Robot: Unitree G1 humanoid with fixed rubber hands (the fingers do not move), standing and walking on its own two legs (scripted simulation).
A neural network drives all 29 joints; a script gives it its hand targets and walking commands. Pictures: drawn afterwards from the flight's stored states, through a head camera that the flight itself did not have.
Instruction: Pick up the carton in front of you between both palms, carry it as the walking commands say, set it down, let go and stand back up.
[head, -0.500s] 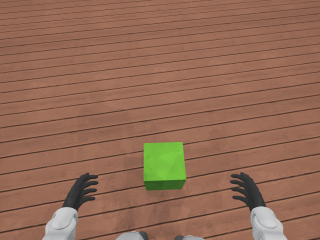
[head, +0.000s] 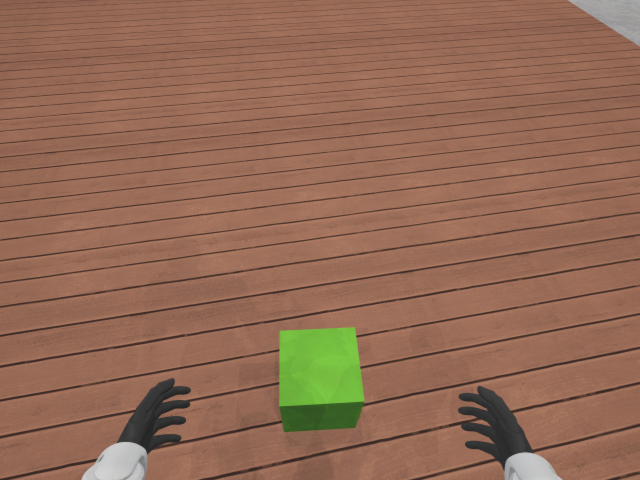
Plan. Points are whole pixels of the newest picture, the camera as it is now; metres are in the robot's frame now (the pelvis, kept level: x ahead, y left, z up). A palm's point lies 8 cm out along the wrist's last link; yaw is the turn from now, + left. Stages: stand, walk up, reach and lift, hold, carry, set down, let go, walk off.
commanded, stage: let go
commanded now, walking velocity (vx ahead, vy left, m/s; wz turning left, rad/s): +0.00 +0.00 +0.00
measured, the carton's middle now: (318, 380) +0.45 +0.00 -0.65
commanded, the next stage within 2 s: stand in 0.04 s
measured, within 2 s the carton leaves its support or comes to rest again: neither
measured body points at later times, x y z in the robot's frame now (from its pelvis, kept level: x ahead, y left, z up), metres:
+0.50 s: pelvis +0.05 +0.00 -0.01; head +0.05 +0.01 +0.44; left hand +0.14 +0.26 -0.13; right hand +0.14 -0.26 -0.12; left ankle -0.01 +0.11 -0.74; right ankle -0.02 -0.11 -0.74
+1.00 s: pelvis +0.04 +0.01 -0.01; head +0.04 +0.01 +0.44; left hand +0.06 +0.26 -0.15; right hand +0.06 -0.25 -0.15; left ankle -0.01 +0.11 -0.74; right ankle -0.02 -0.11 -0.74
